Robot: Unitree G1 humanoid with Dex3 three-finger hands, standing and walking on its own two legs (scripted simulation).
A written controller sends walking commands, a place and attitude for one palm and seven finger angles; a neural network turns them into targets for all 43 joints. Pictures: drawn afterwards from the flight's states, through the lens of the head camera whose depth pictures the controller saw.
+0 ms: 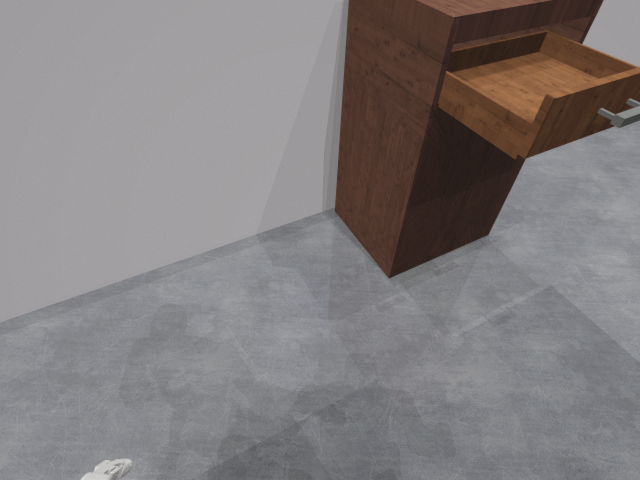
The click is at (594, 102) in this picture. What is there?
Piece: drawer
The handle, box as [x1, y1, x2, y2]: [597, 98, 639, 127]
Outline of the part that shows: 639,102 630,98 628,99 626,103 634,107 617,114 614,114 603,108 600,108 597,112 609,118 611,120 610,123 620,127 639,120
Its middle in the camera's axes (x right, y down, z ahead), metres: +0.68 -0.29 +0.87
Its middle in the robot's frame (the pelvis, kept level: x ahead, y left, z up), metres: +0.87 -0.65 +0.06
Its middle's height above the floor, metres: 0.83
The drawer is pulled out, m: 0.29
